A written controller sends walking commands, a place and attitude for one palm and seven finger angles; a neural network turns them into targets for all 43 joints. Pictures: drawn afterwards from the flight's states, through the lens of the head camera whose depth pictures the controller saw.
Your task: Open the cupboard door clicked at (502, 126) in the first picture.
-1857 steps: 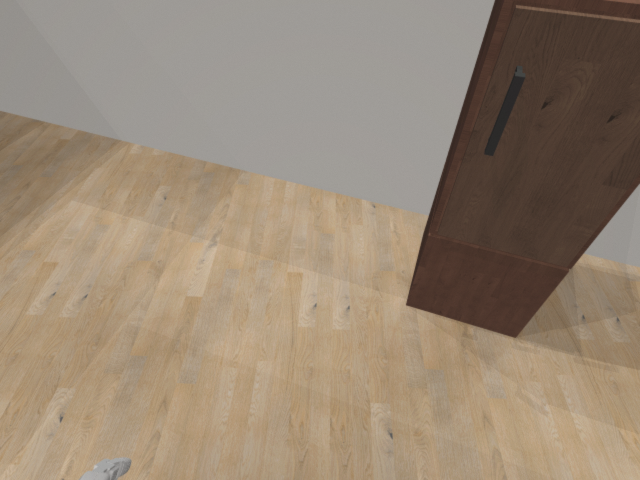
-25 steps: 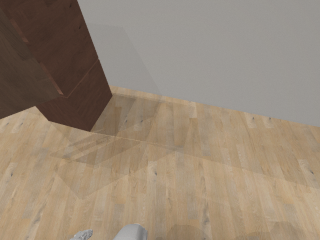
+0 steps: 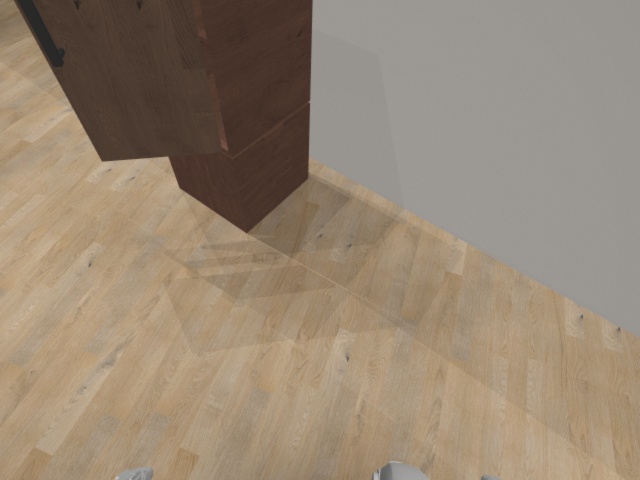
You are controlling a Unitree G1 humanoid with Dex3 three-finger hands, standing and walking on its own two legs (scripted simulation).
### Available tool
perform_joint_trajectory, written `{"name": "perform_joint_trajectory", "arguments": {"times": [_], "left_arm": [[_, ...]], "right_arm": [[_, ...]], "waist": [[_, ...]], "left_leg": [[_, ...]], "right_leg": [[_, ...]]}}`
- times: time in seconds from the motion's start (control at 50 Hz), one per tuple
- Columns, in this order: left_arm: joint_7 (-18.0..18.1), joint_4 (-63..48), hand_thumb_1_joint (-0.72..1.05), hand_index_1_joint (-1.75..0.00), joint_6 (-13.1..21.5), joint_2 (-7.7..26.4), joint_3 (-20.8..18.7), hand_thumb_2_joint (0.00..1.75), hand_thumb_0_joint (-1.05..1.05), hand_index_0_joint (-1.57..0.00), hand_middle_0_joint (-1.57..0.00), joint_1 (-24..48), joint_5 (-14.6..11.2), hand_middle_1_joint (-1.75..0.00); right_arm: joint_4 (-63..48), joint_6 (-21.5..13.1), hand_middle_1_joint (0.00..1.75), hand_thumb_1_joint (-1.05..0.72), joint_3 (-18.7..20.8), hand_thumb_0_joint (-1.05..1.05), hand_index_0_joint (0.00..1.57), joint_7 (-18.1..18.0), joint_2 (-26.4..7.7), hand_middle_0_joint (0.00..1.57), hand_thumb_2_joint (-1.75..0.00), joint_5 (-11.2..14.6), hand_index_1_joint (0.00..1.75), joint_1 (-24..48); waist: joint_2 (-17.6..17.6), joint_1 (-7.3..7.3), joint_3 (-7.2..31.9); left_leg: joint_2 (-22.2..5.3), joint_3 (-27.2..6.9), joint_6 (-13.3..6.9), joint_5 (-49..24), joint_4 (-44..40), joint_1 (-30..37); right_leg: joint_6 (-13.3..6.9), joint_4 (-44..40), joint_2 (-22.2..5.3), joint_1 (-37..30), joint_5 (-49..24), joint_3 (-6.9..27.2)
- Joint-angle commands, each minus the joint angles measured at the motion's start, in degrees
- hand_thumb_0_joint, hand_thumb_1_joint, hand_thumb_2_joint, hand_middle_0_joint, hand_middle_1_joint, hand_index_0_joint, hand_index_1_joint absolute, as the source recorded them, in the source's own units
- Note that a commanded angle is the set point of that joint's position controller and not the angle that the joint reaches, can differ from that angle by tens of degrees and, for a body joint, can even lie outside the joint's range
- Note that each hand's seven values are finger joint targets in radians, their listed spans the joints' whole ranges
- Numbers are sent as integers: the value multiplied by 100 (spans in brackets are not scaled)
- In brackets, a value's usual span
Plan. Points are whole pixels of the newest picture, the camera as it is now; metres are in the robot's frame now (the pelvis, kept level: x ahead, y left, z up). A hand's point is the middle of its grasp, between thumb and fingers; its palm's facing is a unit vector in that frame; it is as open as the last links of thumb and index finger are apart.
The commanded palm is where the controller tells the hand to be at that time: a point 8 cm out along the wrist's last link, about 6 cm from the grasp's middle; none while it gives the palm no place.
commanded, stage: turn to face it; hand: left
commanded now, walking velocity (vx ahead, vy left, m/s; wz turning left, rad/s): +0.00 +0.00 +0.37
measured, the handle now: (40, 20) +0.91 +0.65 +0.06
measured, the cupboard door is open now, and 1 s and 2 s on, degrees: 46 46 46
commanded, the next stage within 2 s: take the last steps up to it in 0.28 s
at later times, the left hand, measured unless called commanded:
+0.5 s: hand out of the picture +0.00 +0.16 -0.17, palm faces +0.25 -0.94 -0.22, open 7.3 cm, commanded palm none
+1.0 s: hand (156, 449) +0.17 +0.24 -0.16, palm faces +0.26 -0.95 -0.20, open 7.4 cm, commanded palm none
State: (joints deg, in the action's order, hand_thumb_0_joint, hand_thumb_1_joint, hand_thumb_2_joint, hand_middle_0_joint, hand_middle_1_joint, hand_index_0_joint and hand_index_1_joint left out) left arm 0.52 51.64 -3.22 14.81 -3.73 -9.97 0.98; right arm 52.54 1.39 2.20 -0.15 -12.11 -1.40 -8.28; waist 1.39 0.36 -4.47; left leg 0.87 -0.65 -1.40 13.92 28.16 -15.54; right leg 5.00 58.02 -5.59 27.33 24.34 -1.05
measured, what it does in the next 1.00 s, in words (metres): walks ahead, turning left: right foot, then left foot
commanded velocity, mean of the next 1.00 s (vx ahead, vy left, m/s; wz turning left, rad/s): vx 0.19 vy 0.10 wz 0.21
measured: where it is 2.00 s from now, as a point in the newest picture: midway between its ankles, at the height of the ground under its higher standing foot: (241, 390)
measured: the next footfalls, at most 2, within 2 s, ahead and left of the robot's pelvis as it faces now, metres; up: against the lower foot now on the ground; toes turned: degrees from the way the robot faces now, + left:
right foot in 0.14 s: +0.05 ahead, -0.15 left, +0.00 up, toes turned +0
left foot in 0.58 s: +0.02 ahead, +0.09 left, +0.00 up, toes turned +18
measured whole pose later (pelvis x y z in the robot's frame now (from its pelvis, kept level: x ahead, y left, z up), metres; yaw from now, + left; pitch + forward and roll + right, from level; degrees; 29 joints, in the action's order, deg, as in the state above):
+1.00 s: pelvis +0.12 +0.04 +0.00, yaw +17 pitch +1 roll +1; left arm -0.9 56.1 -0.6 10.3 -2.4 -7.0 1.2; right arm 63.5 -2.4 0.6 -0.9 -7.9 -1.4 -24.4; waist 0.2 -2.2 -2.6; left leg 5.1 2.2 -4.7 19.1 16.5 1.8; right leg 1.1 43.5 -5.4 29.1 15.9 -5.4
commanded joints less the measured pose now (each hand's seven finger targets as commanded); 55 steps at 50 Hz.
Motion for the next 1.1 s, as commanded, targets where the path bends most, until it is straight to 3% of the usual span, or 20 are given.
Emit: {"name": "perform_joint_trajectory", "arguments": {"times": [0.0,0.1,0.12,0.14,0.16,0.24,0.36,0.44,0.52,0.56,0.58,0.62,0.7,0.92,0.96,1.0,1.02,1.04,1.06,1.08], "left_arm": [[17,-472,90,-30,151,216,-46,90,0,-20,-20,-43,-9,-30],[68,-266,90,-30,331,456,-133,90,0,-20,-20,-817,-12,-30],[122,-239,90,-30,395,979,-235,90,0,-20,-20,-968,84,-30],[128,-280,90,-30,392,1242,-252,90,0,-20,-20,-960,83,-30],[141,-325,90,-30,389,1065,-173,90,0,-20,-20,-745,58,-30],[130,-363,90,-30,424,487,-53,90,0,-20,-20,-153,15,-30],[157,21,90,-30,474,569,-104,90,0,-20,-20,-947,69,-30],[98,226,90,-30,486,727,-194,90,0,-20,-20,-1102,97,-30],[-3,227,90,-30,436,730,-234,90,0,-20,-20,-685,23,-30],[-82,-111,90,-30,387,73,-104,90,0,-20,-20,-279,-13,-30],[-63,-265,90,-30,384,148,-53,90,0,-20,-20,308,57,-30],[-112,-109,90,-30,380,141,-106,90,0,-20,-20,293,80,-30],[-168,258,90,-30,380,92,-65,90,0,-20,-20,-250,66,-30],[-142,-147,90,-30,451,-167,70,90,0,-20,-20,886,23,-30],[-132,-150,90,-30,492,-174,58,90,0,-20,-20,754,23,-30],[-113,102,90,-30,537,-39,-7,90,0,-20,-20,-88,23,-30],[-91,335,90,-30,597,142,-93,90,0,-20,-20,-900,34,-30],[-22,560,90,-30,669,689,-230,90,0,-20,-20,-1822,83,-30],[5,684,90,-30,634,1052,-318,90,0,-20,-20,-2111,34,-30],[40,558,90,-30,618,904,-296,90,0,-20,-20,-1701,-38,-30]], "right_arm": [[-284,-59,30,-90,340,0,20,-60,-1175,20,-90,-23,30,-206],[-349,-27,30,-90,345,0,20,-23,-931,20,-90,60,30,30],[-431,-33,30,-90,292,0,20,7,-528,20,-90,121,30,-78],[-528,4,30,-90,312,0,20,16,-563,20,-90,99,30,47],[-466,51,30,-90,309,0,20,35,-593,20,-90,78,30,3],[-48,160,30,-90,321,0,20,101,-492,20,-90,46,30,-214],[36,77,30,-90,167,0,20,72,-197,20,-90,90,30,173],[38,-21,30,-90,116,0,20,107,-203,20,-90,84,30,201],[269,-149,30,-90,136,0,20,103,-429,20,-90,49,30,-506],[422,-174,30,-90,366,0,20,17,-1348,20,-90,-63,30,-1469],[552,-140,30,-90,339,0,20,-45,-1328,20,-90,-35,30,-1719],[382,-229,30,-90,194,0,20,-102,-924,20,-90,-8,30,-1236],[408,-448,30,-90,66,0,20,-127,-619,20,-90,47,30,-1150],[953,-473,30,-90,19,0,20,-131,-437,20,-90,2,30,-2043],[1031,-472,30,-90,17,0,20,-137,-447,20,-90,-15,30,-2063],[1064,-472,30,-90,27,0,20,-138,-502,20,-90,21,30,-1920],[1026,-493,30,-90,52,0,20,-125,-527,20,-90,70,30,-1795],[915,-533,30,-90,70,0,20,-69,-379,20,-90,152,30,-1818],[783,-524,30,-90,78,0,20,-90,-257,20,-90,132,30,-1958],[785,-460,30,-90,125,0,20,-72,-452,20,-90,74,30,-1679]], "waist": [[-1025,-129,677],[-506,273,791],[1056,304,876],[1589,368,785],[1024,248,667],[1077,-107,305],[844,231,594],[1090,321,555],[478,-127,433],[-2254,-613,411],[-1594,-734,148],[-1227,-404,-37],[-607,-51,111],[-600,-291,-182],[-611,-198,-136],[-357,226,118],[-165,582,473],[917,912,1132],[1587,750,1425],[690,649,784]], "left_leg": [[-1304,-1215,-807,-2169,-667,484],[-709,-1085,-246,-1125,299,-654],[93,-236,192,576,1539,-1573],[243,-116,298,2256,2909,-1582],[39,-386,242,2015,3606,-1527],[-187,-194,415,867,4155,-1564],[-106,265,481,1303,2151,-1124],[-95,492,390,1291,1235,-757],[-34,637,187,395,-424,1016],[-2095,-2353,-891,749,-1495,2115],[-2313,-2391,-1290,576,-1655,1734],[-1817,-1982,-1135,807,-1755,1195],[-1267,-953,-894,-1449,-1640,1385],[-1282,-654,-1080,-2366,-1501,1547],[-1245,-610,-1016,-2840,-1275,1455],[-1008,-377,-790,-3339,-446,1028],[-747,-190,-574,-3063,466,456],[-207,163,-289,-1551,1972,-808],[388,177,-38,1800,3761,-1696],[-78,-267,-46,1628,4424,-1994]], "right_leg": [[-21,-1062,257,-401,26,-162],[-187,-3496,100,-2407,-1470,34],[-650,-3989,-1316,-2977,-1980,1547],[-1317,-4190,-2349,-2318,-2686,2257],[-1513,-4177,-2160,-1905,-2224,1804],[-1067,-4089,-1195,-1646,-2598,497],[-1256,-3640,-1287,-2650,-4377,163],[-1270,-3782,-1544,-2580,-3036,407],[-822,-3307,-1238,-1109,-641,-110],[-243,-513,83,1062,1213,-1068],[-383,301,-14,1399,1198,-422],[-451,814,-203,1386,288,-68],[-341,835,-140,1126,-758,-156],[-396,-1440,51,616,-880,-472],[-507,-1871,207,67,-779,-568],[-604,-2426,402,-1273,-1156,-654],[-691,-2817,245,-2541,-1464,-451],[-1134,-3235,-1049,-4131,-1211,1112],[-1704,-4064,-2560,-4445,-1769,3238],[-1817,-4357,-2581,-3672,-1206,3089]]}}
